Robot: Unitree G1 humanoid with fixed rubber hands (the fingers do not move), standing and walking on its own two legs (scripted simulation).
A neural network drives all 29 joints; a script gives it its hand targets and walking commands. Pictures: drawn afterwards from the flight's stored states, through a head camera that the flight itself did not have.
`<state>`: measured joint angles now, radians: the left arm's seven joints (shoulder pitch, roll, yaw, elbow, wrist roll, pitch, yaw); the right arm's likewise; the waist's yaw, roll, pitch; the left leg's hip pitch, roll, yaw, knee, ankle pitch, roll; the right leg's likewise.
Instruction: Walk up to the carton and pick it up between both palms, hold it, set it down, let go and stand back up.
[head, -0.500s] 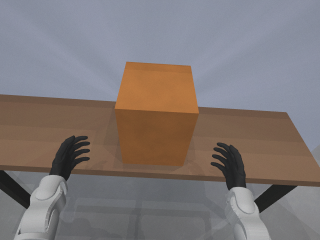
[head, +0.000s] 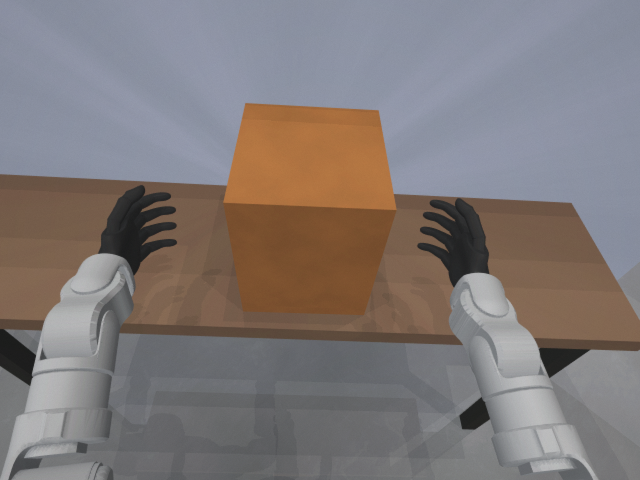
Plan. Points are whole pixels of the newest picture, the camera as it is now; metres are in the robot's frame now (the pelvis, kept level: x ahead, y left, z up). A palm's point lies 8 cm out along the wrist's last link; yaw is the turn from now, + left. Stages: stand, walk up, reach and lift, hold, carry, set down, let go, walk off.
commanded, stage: reach and lift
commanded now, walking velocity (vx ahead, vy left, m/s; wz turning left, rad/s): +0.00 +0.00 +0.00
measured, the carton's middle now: (308, 215) +0.48 +0.07 +0.03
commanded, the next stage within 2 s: none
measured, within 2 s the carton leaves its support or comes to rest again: neither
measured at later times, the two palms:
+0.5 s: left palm (117, 183) +0.38 +0.28 +0.16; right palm (464, 195) +0.42 -0.13 +0.16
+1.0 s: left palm (119, 121) +0.43 +0.29 +0.21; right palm (465, 125) +0.47 -0.12 +0.22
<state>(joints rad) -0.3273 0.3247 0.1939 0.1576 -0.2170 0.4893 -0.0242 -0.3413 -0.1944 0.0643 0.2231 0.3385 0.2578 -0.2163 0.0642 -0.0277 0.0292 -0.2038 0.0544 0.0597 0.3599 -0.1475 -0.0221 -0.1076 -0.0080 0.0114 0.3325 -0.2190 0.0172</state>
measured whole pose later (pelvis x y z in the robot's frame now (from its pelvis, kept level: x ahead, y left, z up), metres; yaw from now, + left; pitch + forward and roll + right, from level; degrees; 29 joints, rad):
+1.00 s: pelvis +0.00 +0.00 +0.00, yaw +2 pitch +8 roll -2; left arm -1.09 0.50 0.01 0.96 -0.30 0.42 0.01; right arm -1.14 -0.28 0.06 0.99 0.44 0.34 -0.17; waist 0.03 -0.04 -0.13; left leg -0.40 0.07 0.01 0.40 -0.15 -0.03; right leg -0.26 0.01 -0.03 0.32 -0.20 0.01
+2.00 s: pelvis +0.00 +0.00 -0.02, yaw +1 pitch +21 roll -2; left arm -0.99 0.35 -0.04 1.36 -0.30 -0.19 0.01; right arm -0.99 -0.19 0.06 1.21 0.35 -0.08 -0.12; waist 0.04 -0.03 -0.26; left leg -0.73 0.07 0.00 0.52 -0.16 -0.03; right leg -0.60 0.01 -0.03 0.45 -0.23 0.01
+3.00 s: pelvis +0.02 +0.00 +0.00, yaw +1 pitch +6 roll +0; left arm -0.85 -0.05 0.70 0.88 0.48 0.00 -0.07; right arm -0.84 0.22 -0.72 0.83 -0.56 -0.11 -0.05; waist 0.09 -0.06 -0.02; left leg -0.29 0.05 0.08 0.31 -0.12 -0.02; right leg -0.19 -0.01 -0.01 0.28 -0.20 0.02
